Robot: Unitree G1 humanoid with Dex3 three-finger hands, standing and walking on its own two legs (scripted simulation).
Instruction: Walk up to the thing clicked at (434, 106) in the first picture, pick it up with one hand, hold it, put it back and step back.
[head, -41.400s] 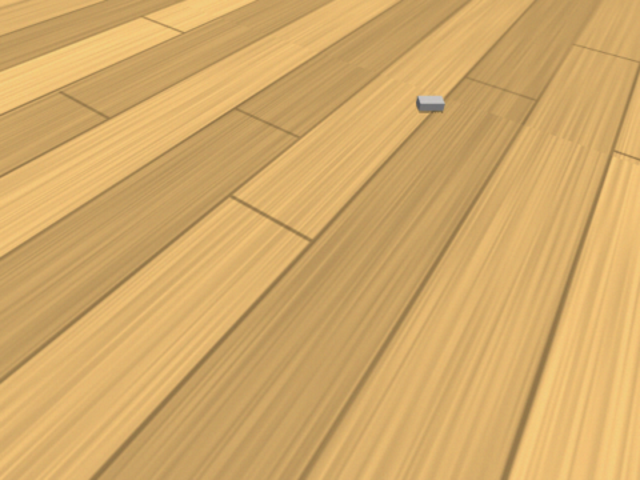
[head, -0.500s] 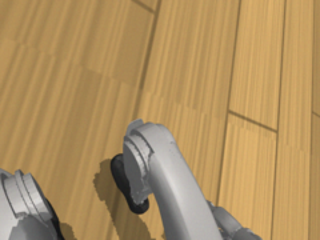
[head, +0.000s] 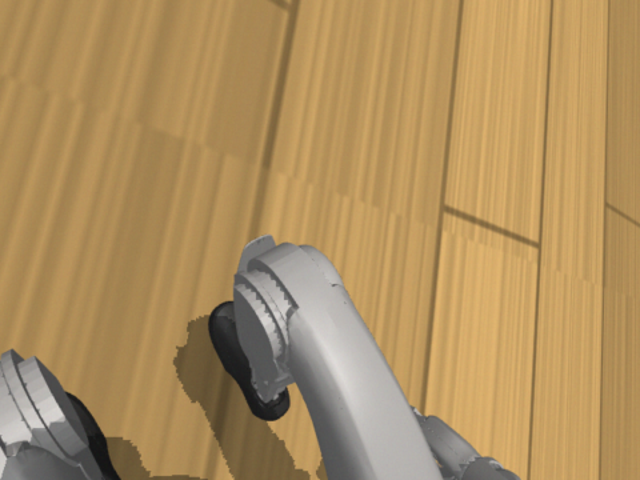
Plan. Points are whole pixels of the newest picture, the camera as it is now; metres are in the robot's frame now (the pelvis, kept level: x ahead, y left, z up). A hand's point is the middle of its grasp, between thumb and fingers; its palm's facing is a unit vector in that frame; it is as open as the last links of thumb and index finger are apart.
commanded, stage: rest palm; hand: left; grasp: from above
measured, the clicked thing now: out of the picture +0.49 +0.33 -0.29
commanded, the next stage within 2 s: close in 0.16 s
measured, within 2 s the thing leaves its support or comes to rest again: neither
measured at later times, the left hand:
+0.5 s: hand out of the picture +0.47 +0.32 -0.27, palm faces -0.44 -0.15 -0.88, open 13.2 cm
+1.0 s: hand out of the picture +0.47 +0.32 -0.27, palm faces -0.45 -0.15 -0.88, open 11.8 cm
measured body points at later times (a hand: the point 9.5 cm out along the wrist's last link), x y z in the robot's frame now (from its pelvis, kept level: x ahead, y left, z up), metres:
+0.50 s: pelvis +0.00 +0.00 +0.00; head +0.30 +0.14 +0.31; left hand +0.49 +0.32 -0.22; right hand +0.05 -0.24 -0.05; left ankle +0.06 +0.13 -0.28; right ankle +0.11 -0.11 -0.28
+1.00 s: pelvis +0.00 +0.00 +0.00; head +0.30 +0.13 +0.31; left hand +0.49 +0.32 -0.22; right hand +0.04 -0.24 -0.05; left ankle +0.06 +0.13 -0.28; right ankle +0.11 -0.11 -0.28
